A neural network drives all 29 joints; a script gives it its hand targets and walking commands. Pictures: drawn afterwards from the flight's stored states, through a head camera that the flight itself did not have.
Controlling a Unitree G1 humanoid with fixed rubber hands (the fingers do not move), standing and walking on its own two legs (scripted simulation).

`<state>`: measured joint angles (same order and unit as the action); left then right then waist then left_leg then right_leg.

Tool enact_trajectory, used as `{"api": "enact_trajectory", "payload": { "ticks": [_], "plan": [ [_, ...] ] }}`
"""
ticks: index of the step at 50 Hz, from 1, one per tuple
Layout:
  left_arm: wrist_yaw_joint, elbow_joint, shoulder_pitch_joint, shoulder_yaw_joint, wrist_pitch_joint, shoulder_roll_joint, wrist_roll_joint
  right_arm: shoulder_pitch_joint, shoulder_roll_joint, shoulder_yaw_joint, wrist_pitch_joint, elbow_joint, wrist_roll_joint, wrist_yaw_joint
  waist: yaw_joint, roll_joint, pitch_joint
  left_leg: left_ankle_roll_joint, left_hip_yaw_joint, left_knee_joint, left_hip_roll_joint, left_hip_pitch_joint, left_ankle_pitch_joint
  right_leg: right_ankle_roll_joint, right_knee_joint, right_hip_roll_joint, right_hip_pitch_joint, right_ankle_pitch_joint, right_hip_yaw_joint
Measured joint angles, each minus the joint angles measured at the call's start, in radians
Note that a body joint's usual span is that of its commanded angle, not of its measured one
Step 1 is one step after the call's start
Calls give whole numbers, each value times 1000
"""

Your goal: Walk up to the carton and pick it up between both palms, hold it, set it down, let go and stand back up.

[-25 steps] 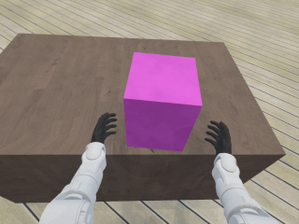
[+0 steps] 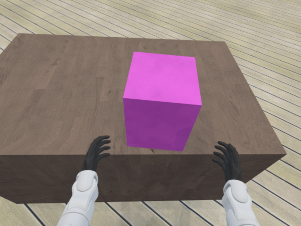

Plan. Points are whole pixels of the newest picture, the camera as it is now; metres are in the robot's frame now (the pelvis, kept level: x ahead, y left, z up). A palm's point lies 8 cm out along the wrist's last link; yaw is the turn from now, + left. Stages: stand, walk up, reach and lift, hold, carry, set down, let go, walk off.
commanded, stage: set down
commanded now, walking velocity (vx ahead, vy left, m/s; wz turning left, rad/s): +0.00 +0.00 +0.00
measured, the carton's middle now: (159, 103) +0.50 -0.03 +0.01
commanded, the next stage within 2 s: let go in 1.76 s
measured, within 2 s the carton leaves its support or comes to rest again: neither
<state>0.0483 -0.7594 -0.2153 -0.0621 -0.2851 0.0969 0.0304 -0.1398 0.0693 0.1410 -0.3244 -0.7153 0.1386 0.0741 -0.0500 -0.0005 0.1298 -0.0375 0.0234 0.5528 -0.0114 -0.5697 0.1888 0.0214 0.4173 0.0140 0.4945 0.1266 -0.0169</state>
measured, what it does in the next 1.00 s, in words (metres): stands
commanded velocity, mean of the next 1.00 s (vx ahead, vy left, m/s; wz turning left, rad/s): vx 0.00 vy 0.00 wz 0.00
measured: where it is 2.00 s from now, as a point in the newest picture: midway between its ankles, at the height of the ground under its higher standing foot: outside the picture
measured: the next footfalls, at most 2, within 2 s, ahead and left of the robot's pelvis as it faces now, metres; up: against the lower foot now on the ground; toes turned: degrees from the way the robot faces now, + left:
none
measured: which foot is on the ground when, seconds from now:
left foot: down 0.00-1.00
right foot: down 0.00-1.00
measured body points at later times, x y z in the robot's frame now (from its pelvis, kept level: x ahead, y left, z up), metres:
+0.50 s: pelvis +0.02 -0.01 +0.01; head +0.05 +0.00 +0.45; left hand +0.27 +0.18 -0.04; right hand +0.24 -0.24 -0.02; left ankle +0.04 +0.08 -0.73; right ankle +0.04 -0.14 -0.73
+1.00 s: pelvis +0.02 -0.02 +0.01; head +0.04 +0.00 +0.46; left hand +0.24 +0.18 -0.05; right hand +0.21 -0.24 -0.03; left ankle +0.04 +0.08 -0.73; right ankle +0.04 -0.14 -0.73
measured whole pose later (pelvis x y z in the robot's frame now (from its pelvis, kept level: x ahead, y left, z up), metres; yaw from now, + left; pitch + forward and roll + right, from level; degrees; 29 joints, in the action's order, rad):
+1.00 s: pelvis +0.02 -0.02 +0.01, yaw +0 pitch +3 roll -2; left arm 0.05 -0.55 0.13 0.00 -0.20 0.12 0.07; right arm 0.22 0.07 0.07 -0.24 -0.43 0.15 0.03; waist -0.05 0.00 0.03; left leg -0.03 0.02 0.50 -0.01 -0.35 0.21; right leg 0.01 0.42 0.01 0.30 0.18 -0.02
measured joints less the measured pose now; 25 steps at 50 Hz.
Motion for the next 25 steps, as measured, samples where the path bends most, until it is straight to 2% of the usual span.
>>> {"api": "enact_trajectory", "payload": {
  "ticks": [12, 25],
  "plan": [
    [0, 109, 123, 34, 0, 17, 35, 148, 0, -23, 9, 172, 3, 0, 0, 0, -39, 0, 0, -24, 0, 63, 3, 0, 0, 0, -51, 16, 0],
    [0, 170, 252, 37, 0, 19, 35, 277, 0, -56, 32, 253, 10, -5, 0, 0, -68, 5, 0, -42, 0, 146, 17, -6, 0, 1, -125, 40, 0]
  ]
}}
